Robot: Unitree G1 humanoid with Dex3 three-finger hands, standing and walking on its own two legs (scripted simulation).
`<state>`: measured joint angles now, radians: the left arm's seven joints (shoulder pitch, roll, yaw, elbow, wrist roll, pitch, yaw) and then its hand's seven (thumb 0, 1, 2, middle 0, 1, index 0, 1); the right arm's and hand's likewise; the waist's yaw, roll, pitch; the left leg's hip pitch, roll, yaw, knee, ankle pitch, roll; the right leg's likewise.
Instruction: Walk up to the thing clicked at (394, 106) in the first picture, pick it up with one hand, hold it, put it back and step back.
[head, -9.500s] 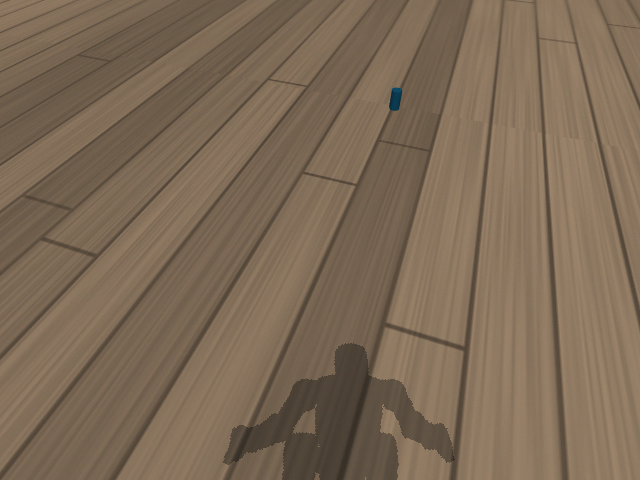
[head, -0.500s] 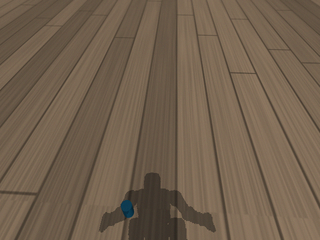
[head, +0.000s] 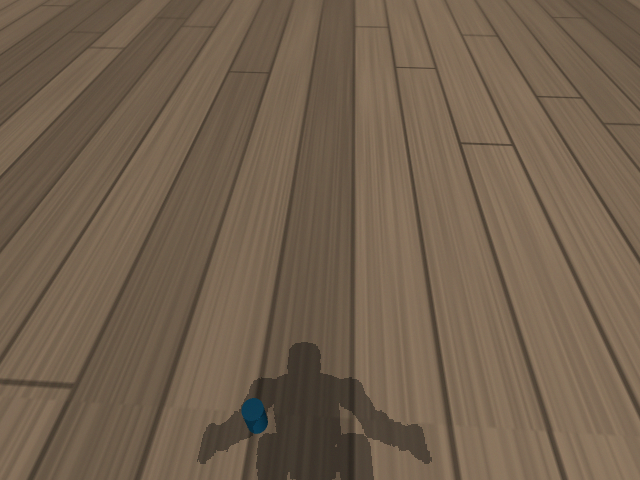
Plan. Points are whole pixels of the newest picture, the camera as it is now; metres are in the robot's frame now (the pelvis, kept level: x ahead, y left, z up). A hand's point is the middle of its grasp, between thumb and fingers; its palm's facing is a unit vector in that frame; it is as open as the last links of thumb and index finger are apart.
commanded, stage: stand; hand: left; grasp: from above
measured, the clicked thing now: (255, 416) +0.44 +0.21 -0.72
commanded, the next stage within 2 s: rise first in 0.84 s
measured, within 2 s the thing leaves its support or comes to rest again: neither
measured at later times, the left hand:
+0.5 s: hand out of the picture +0.08 +0.25 -0.16, palm faces -0.03 -0.94 -0.35, open 7.4 cm
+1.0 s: hand out of the picture +0.09 +0.25 -0.16, palm faces +0.00 -0.94 -0.35, open 7.5 cm
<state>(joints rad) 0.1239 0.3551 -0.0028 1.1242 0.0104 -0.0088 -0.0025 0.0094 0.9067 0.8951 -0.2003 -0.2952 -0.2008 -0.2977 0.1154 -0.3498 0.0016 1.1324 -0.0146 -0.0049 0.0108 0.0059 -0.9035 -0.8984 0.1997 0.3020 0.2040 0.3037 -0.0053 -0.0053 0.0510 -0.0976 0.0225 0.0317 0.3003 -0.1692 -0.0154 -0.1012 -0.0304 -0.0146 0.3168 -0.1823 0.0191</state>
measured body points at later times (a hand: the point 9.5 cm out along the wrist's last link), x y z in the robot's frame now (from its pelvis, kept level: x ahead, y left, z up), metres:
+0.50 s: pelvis +0.01 +0.00 +0.00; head +0.02 +0.00 +0.45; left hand +0.08 +0.30 -0.13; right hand +0.08 -0.30 -0.13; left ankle +0.00 +0.13 -0.75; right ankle -0.01 -0.13 -0.75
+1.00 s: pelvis +0.00 +0.00 +0.00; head +0.02 +0.00 +0.45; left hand +0.09 +0.30 -0.13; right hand +0.08 -0.30 -0.13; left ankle +0.00 +0.13 -0.75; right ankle -0.01 -0.13 -0.75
